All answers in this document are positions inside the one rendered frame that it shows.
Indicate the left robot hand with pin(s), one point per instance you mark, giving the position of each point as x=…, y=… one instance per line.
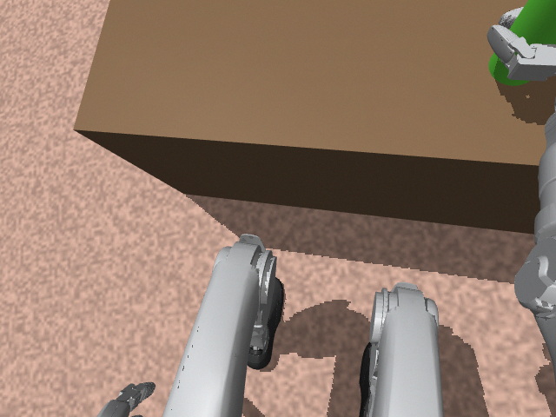
x=128, y=400

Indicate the left robot foot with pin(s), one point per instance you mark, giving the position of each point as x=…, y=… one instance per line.
x=261, y=358

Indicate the right robot hand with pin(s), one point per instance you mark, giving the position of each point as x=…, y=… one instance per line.
x=532, y=63

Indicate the bottle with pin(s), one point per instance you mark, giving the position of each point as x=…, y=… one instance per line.
x=537, y=24

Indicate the right robot arm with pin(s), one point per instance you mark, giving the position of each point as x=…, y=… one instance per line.
x=535, y=282

